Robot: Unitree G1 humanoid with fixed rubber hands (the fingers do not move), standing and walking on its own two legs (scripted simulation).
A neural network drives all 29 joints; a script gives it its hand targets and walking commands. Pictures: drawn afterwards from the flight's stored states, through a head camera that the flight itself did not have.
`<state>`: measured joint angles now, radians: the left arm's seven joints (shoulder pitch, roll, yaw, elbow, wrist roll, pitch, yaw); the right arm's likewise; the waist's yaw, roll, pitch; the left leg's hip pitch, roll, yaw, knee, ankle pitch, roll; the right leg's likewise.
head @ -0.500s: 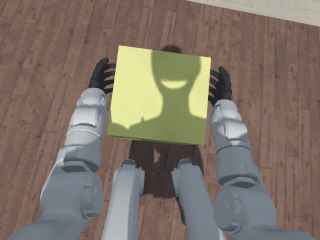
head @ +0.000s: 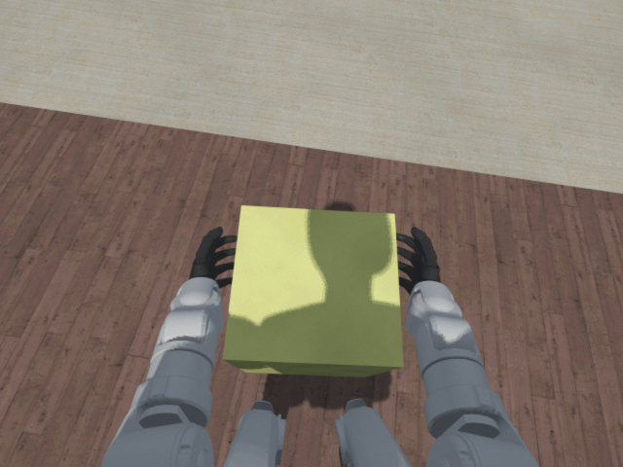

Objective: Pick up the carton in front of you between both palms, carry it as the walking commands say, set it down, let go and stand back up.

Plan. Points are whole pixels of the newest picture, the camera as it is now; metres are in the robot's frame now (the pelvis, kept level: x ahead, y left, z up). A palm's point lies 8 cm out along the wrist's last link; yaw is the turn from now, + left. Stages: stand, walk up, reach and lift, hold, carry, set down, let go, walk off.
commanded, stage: reach and lift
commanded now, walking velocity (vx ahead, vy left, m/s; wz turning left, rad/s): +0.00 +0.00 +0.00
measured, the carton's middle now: (311, 302) +0.37 +0.00 -0.12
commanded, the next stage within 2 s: hold in 1.60 s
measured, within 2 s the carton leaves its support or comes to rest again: neither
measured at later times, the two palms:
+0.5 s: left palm (173, 264) +0.34 +0.14 +0.10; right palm (474, 249) +0.34 -0.15 +0.11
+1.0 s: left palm (158, 260) +0.32 +0.15 +0.14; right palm (493, 239) +0.33 -0.15 +0.15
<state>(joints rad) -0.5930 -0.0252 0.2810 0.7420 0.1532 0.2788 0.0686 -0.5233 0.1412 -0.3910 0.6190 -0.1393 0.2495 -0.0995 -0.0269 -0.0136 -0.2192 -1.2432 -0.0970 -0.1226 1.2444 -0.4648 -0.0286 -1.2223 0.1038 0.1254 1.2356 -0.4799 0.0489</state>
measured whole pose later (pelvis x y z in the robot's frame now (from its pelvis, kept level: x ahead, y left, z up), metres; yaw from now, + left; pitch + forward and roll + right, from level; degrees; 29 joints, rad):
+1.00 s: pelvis +0.03 -0.01 +0.12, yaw +0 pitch -3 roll +0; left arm -0.33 -0.15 0.28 0.44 0.30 0.63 0.03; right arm -0.36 0.18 -0.32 0.43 -0.31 0.59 -0.01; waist 0.00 -0.01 -0.02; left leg -0.21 -0.05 -0.14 0.48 -0.22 -0.02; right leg -0.20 0.05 0.15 0.48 -0.23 0.01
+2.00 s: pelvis +0.03 -0.01 +0.13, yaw +0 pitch -7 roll +0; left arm -0.27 -0.15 0.22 0.29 0.30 0.79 0.03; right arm -0.31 0.17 -0.25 0.30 -0.30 0.73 0.00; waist -0.01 -0.01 -0.01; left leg -0.07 -0.04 -0.13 0.38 -0.19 -0.01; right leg -0.06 0.04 0.14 0.38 -0.20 0.01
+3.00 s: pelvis +0.37 -0.07 +0.12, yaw +1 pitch +5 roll +1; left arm -0.20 -0.14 0.11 -0.30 0.12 1.27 0.11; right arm -0.22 0.14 -0.15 -0.32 -0.11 1.24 -0.10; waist 0.01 0.01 -0.08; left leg -0.48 0.09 0.09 1.09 -0.36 0.01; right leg -0.30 -0.03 -0.24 0.45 -0.23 -0.08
